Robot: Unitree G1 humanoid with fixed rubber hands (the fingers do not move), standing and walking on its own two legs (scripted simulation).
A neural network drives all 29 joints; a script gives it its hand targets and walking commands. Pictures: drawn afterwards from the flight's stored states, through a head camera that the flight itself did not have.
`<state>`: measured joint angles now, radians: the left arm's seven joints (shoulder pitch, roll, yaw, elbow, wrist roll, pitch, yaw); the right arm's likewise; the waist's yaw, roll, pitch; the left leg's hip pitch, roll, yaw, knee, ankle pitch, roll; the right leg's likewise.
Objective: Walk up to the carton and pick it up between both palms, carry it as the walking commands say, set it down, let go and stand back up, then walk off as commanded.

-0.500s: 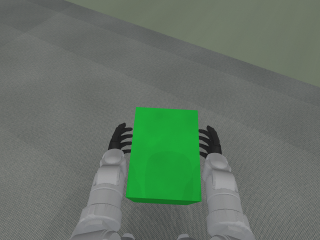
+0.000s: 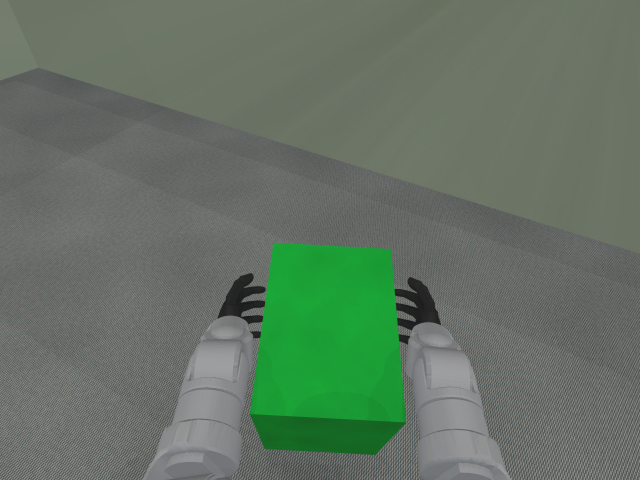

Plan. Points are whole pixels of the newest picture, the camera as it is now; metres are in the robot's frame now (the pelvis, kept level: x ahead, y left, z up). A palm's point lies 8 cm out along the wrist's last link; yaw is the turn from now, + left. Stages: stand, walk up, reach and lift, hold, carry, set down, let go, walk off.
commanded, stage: reach and lift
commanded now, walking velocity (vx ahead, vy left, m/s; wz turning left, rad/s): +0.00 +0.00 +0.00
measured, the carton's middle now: (326, 352) +0.33 -0.01 -0.04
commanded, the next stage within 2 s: hold in 1.46 s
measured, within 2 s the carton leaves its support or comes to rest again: neither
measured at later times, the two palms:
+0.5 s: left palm (225, 321) +0.31 +0.12 +0.07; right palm (429, 327) +0.31 -0.14 +0.07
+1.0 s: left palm (222, 323) +0.31 +0.12 +0.06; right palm (424, 322) +0.31 -0.13 +0.07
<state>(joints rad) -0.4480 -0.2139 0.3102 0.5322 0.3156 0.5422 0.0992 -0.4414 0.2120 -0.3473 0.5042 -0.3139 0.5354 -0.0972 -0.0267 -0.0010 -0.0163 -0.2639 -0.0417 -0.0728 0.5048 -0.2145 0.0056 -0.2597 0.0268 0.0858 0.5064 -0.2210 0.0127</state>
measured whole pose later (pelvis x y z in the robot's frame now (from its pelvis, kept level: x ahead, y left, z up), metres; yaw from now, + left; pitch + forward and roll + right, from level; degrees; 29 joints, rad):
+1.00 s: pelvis +0.00 -0.01 +0.01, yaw +0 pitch -8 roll +0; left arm -0.43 -0.21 0.27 0.44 0.32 0.73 0.09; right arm -0.44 0.21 -0.29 0.44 -0.34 0.72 -0.09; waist 0.01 0.00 0.02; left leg -0.08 -0.03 -0.07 0.43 -0.20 0.00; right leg -0.08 0.03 0.09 0.44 -0.21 0.00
